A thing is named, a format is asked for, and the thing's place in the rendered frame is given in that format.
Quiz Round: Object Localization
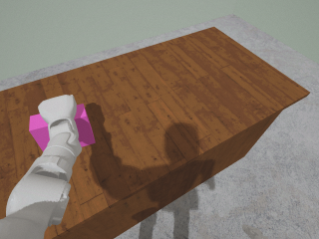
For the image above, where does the table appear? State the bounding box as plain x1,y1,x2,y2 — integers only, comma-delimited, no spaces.
0,27,310,239

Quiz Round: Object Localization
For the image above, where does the robot right hand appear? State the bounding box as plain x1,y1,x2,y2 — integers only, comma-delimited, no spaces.
242,224,268,239

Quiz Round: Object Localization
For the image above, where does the robot left hand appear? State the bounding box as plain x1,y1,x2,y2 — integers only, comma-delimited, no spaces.
38,95,77,123

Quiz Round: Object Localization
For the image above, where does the robot left upper arm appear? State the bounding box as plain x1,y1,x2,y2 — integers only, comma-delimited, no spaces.
0,173,71,239

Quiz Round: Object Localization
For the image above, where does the left robot forearm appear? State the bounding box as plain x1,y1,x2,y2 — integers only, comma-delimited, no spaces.
6,116,82,216

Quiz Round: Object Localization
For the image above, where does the sponge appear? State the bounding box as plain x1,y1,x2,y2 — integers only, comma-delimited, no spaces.
29,104,96,151

